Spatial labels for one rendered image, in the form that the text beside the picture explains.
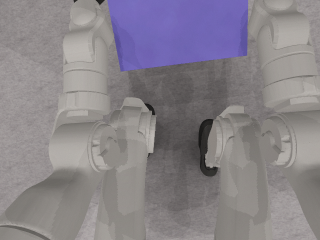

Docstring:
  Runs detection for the right robot upper arm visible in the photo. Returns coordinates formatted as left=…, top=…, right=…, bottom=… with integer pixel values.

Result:
left=258, top=110, right=320, bottom=240

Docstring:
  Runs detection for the left robot shin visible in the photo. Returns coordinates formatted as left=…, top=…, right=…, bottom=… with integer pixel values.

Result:
left=108, top=97, right=149, bottom=130

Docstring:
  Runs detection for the carton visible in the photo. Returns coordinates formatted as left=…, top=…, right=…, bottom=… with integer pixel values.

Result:
left=107, top=0, right=248, bottom=72

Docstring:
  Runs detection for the left robot upper arm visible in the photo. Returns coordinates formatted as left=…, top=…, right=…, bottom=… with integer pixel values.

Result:
left=0, top=121, right=121, bottom=240

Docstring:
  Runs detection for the right robot forearm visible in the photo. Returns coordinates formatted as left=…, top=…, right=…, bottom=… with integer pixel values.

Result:
left=247, top=0, right=320, bottom=112

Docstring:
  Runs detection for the right robot thigh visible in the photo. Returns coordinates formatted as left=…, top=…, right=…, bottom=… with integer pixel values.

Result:
left=210, top=113, right=273, bottom=240

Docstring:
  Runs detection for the left robot forearm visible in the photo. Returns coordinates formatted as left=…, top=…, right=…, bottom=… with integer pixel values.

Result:
left=48, top=0, right=114, bottom=158

